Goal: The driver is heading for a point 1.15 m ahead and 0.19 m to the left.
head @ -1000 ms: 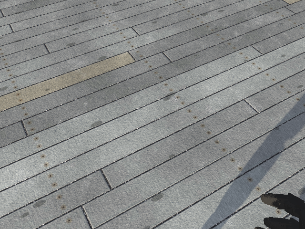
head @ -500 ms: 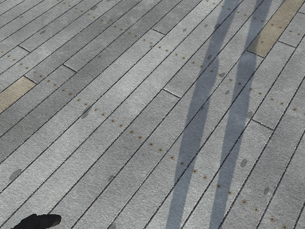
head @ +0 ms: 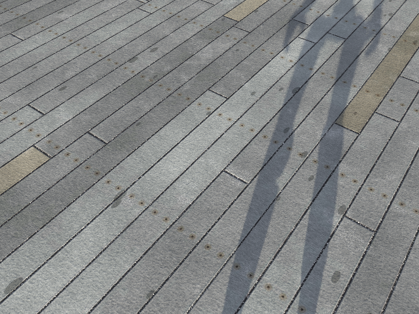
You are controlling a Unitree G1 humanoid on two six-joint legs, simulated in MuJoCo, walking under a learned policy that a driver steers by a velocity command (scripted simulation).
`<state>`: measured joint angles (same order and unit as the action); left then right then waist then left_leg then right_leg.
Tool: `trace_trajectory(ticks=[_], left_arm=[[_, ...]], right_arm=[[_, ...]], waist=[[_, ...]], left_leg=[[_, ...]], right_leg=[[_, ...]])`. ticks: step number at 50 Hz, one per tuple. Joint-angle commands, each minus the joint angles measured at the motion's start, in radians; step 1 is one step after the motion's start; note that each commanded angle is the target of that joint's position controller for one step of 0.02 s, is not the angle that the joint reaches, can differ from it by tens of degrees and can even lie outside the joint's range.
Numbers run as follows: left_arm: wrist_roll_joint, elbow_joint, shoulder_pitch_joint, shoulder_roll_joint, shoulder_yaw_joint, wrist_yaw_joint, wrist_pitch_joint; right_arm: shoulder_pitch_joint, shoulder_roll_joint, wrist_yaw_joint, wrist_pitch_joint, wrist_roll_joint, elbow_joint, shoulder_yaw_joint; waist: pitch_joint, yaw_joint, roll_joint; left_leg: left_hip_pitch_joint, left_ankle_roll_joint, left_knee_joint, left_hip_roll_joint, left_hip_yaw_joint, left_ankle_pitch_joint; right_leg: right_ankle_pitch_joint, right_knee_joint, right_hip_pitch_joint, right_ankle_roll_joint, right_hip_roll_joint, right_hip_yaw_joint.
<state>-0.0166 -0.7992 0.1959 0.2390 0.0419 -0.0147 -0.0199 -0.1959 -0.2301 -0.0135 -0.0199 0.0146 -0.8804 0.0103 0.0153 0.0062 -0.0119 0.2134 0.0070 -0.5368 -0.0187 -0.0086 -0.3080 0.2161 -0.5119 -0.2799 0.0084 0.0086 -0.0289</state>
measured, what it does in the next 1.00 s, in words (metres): walks ahead: left foot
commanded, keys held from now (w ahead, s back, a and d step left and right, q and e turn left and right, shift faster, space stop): w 1.00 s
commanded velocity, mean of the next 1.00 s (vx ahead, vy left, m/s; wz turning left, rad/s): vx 0.40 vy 0.00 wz -0.01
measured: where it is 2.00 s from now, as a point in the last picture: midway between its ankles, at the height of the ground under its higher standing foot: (205, 177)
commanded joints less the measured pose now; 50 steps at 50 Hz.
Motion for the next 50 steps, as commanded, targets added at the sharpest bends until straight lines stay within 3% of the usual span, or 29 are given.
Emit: trace_trajectory(ticks=[1, 3, 5, 7, 9, 10, 11, 12, 13, 14, 15, 17, 20, 23, 26, 29, 31, 32, 33, 34, 35, 36, 37, 38, 39, 40, 42, 45, 50], left_arm=[[0.012, 0.036, -0.028, 0.093, 0.031, -0.007, 0.018], [0.024, 0.045, -0.051, 0.088, 0.035, -0.004, 0.037], [0.037, 0.055, -0.078, 0.081, 0.034, 0.006, 0.067], [0.044, 0.039, -0.048, 0.08, 0.036, 0.02, 0.091], [0.039, -0.04, 0.097, 0.096, 0.051, 0.025, 0.1], [0.035, -0.073, 0.191, 0.133, 0.068, 0.022, 0.099], [0.034, -0.093, 0.296, 0.238, 0.096, 0.017, 0.1], [0.028, -0.092, 0.342, 0.234, 0.088, 0.027, 0.109], [0.022, -0.079, 0.278, 0.179, 0.066, 0.025, 0.119], [0.02, -0.063, 0.235, 0.148, 0.056, 0.024, 0.125], [0.021, -0.059, 0.207, 0.145, 0.052, 0.025, 0.125], [0.017, -0.063, 0.199, 0.102, 0.032, 0.026, 0.116], [0.022, -0.08, 0.232, 0.126, 0.033, 0.014, 0.104], [0.019, -0.09, 0.236, 0.155, 0.035, 0.001, 0.099], [0.027, -0.119, 0.279, 0.163, 0.037, -0.002, 0.102], [0.037, -0.137, 0.269, 0.166, 0.044, -0.003, 0.098], [0.032, -0.136, 0.245, 0.187, 0.052, -0.004, 0.089], [0.027, -0.135, 0.232, 0.193, 0.054, -0.005, 0.079], [0.022, -0.131, 0.227, 0.179, 0.048, -0.007, 0.07], [0.004, -0.109, 0.25, 0.139, 0.03, -0.009, 0.068], [0.018, -0.115, 0.393, -0.015, -0.01, 0.006, 0.089], [0.046, -0.114, 0.294, 0.101, 0.015, 0.011, 0.114], [0.07, -0.075, 0.186, 0.159, 0.033, 0.013, 0.13], [0.064, -0.065, 0.136, 0.157, 0.031, 0.005, 0.138], [0.046, -0.064, 0.117, 0.151, 0.039, -0.001, 0.136], [0.039, -0.07, 0.144, 0.134, 0.04, -0.003, 0.125], [0.036, -0.075, 0.163, 0.097, 0.036, -0.004, 0.103], [0.024, -0.035, 0.054, 0.101, 0.036, -0.007, 0.088], [0.02, 0.01, -0.124, 0.076, 0.022, 0.008, 0.107]], right_arm=[[-0.03, -0.175, -0.012, -0.002, -0.014, 0.027, 0.044], [-0.065, -0.214, -0.015, -0.001, -0.025, 0.022, 0.057], [-0.077, -0.226, -0.018, -0.014, -0.034, 0.014, 0.067], [-0.043, -0.209, -0.013, -0.025, -0.041, 0.019, 0.068], [0.03, -0.189, -0.004, -0.023, -0.049, 0.033, 0.066], [0.053, -0.15, -0.001, -0.028, -0.041, 0.041, 0.055], [0.074, -0.085, 0.0, -0.042, -0.029, 0.081, 0.037], [0.094, -0.123, -0.004, -0.06, -0.033, 0.1, 0.046], [0.068, -0.155, 0.003, -0.072, -0.053, 0.09, 0.058], [0.054, -0.151, 0.013, -0.08, -0.062, 0.075, 0.057], [0.067, -0.146, 0.019, -0.086, -0.056, 0.072, 0.058], [0.094, -0.135, 0.033, -0.082, -0.042, 0.072, 0.063], [0.141, -0.09, 0.046, -0.069, -0.03, 0.087, 0.051], [0.254, -0.062, 0.049, -0.069, -0.031, 0.128, 0.034], [0.327, -0.076, 0.055, -0.07, -0.039, 0.155, 0.031], [0.342, -0.107, 0.065, -0.076, -0.041, 0.173, 0.038], [0.267, -0.145, 0.065, -0.078, -0.039, 0.157, 0.056], [0.162, -0.173, 0.06, -0.076, -0.038, 0.128, 0.073], [-0.007, -0.209, 0.051, -0.07, -0.039, 0.075, 0.096], [-0.179, -0.274, 0.038, -0.064, -0.026, 0.041, 0.113], [-0.22, -0.309, 0.05, -0.065, -0.023, 0.017, 0.115], [-0.175, -0.212, 0.052, -0.069, -0.033, 0.023, 0.09], [-0.084, -0.181, 0.049, -0.075, -0.032, 0.035, 0.079], [-0.007, -0.167, 0.05, -0.081, -0.025, 0.05, 0.074], [0.036, -0.145, 0.052, -0.087, -0.012, 0.053, 0.069], [0.054, -0.126, 0.053, -0.093, 0.001, 0.05, 0.063], [0.047, -0.119, 0.054, -0.099, -0.007, 0.035, 0.061], [-0.001, -0.16, 0.037, -0.1, -0.011, 0.01, 0.068], [-0.093, -0.189, 0.015, -0.086, -0.023, -0.02, 0.07]], waist=[[-0.001, -0.028, 0.09], [0.069, -0.047, 0.155], [0.13, -0.053, 0.178], [0.12, -0.023, 0.168], [0.058, 0.054, 0.135], [0.016, 0.091, 0.07], [-0.023, 0.107, -0.21], [-0.042, 0.13, -0.264], [-0.001, 0.083, -0.152], [0.011, 0.061, -0.107], [0.033, 0.051, -0.067], [0.041, 0.04, -0.068], [0.046, 0.043, -0.058], [0.081, 0.063, -0.059], [0.112, 0.078, -0.073], [0.114, 0.046, -0.074], [0.044, -0.006, -0.095], [-0.028, -0.064, -0.108], [-0.126, -0.141, -0.098], [-0.263, -0.183, 0.028], [-0.414, -0.088, 0.312], [-0.324, -0.127, 0.208], [-0.164, -0.106, 0.162], [-0.094, -0.071, 0.06], [-0.048, -0.039, 0.04], [-0.05, -0.003, 0.068], [-0.036, 0.02, 0.081], [0.025, 0.007, 0.058], [0.047, -0.053, 0.047]], left_leg=[[0.059, -0.08, 0.197, -0.084, 0.125, -0.277], [0.023, -0.168, 0.304, -0.218, 0.308, -0.472], [0.006, -0.233, 0.349, -0.312, 0.43, -0.434], [-0.021, -0.219, 0.326, -0.296, 0.373, -0.3], [0.112, -0.159, 0.24, -0.191, 0.217, -0.135], [0.185, -0.114, 0.091, -0.128, 0.123, -0.026], [0.377, -0.028, -0.249, 0.02, -0.041, -0.032], [0.528, -0.014, -0.486, 0.061, 0.034, -0.243], [0.606, -0.036, -0.611, 0.0, 0.095, -0.225], [0.625, -0.061, -0.631, -0.037, 0.099, -0.138], [0.648, -0.073, -0.605, -0.068, 0.084, -0.054], [0.598, -0.068, -0.524, -0.1, 0.06, 0.057], [0.567, -0.022, -0.387, -0.087, 0.009, 0.147], [0.475, 0.002, -0.159, -0.056, -0.022, 0.288], [0.4, -0.007, -0.041, -0.029, -0.032, 0.375], [0.389, -0.052, 0.02, -0.028, -0.005, 0.353], [0.278, -0.085, 0.017, 0.008, -0.026, 0.291], [0.142, -0.109, 0.011, 0.04, -0.051, 0.262], [-0.084, -0.136, 0.008, 0.05, -0.058, 0.262], [-0.4, -0.198, -0.023, -0.147, 0.178, 0.209], [-0.658, -0.36, 0.156, -0.362, 0.705, -0.127], [-0.584, -0.31, 0.269, -0.329, 0.762, -0.251], [-0.436, -0.268, 0.29, -0.307, 0.61, -0.197], [-0.28, -0.25, 0.313, -0.277, 0.498, -0.064], [-0.158, -0.241, 0.333, -0.243, 0.402, 0.056], [-0.087, -0.234, 0.357, -0.214, 0.339, 0.112], [-0.018, -0.248, 0.403, -0.194, 0.27, 0.149], [0.005, -0.262, 0.453, -0.193, 0.21, 0.189], [-0.04, -0.213, 0.453, -0.142, 0.09, 0.281]], right_leg=[[0.195, -0.028, -0.009, -0.025, 0.031, 0.033], [0.222, -0.156, -0.156, -0.03, 0.039, 0.084], [0.203, -0.215, -0.236, -0.056, -0.02, 0.046], [0.218, -0.123, -0.192, -0.086, -0.039, 0.045], [0.027, 0.042, 0.138, -0.089, 0.008, 0.084], [0.019, 0.075, 0.273, -0.102, -0.04, -0.003], [0.136, 0.218, 0.426, -0.202, -0.233, -0.355], [0.136, 0.316, 0.493, -0.309, -0.371, -0.643], [0.123, 0.295, 0.482, -0.308, -0.379, -0.582], [0.104, 0.294, 0.467, -0.274, -0.336, -0.481], [0.07, 0.314, 0.448, -0.246, -0.311, -0.404], [-0.13, 0.34, 0.4, -0.202, -0.258, -0.263], [-0.292, 0.366, 0.353, -0.206, -0.223, -0.148], [-0.27, 0.405, 0.254, -0.194, -0.19, -0.068], [-0.236, 0.431, 0.233, -0.193, -0.211, -0.047], [-0.326, 0.388, 0.327, -0.172, -0.256, -0.035], [-0.6, 0.279, 0.388, -0.15, -0.265, -0.019], [-0.772, 0.149, 0.39, -0.134, -0.248, 0.001], [-0.809, -0.053, 0.311, -0.105, -0.203, 0.033], [-0.476, -0.379, 0.064, -0.077, -0.144, 0.056], [0.311, -0.715, -0.28, -0.023, 0.055, -0.016], [0.346, -0.821, -0.385, -0.047, 0.015, -0.126], [0.255, -0.829, -0.449, -0.064, -0.035, -0.093], [0.157, -0.783, -0.405, -0.069, -0.089, -0.072], [0.097, -0.727, -0.359, -0.065, -0.124, -0.064], [0.061, -0.697, -0.292, -0.065, -0.153, -0.075], [0.049, -0.639, -0.26, -0.053, -0.169, -0.063], [-0.058, -0.498, -0.359, -0.016, -0.187, -0.049], [-0.331, -0.169, -0.351, 0.001, -0.139, 0.005]])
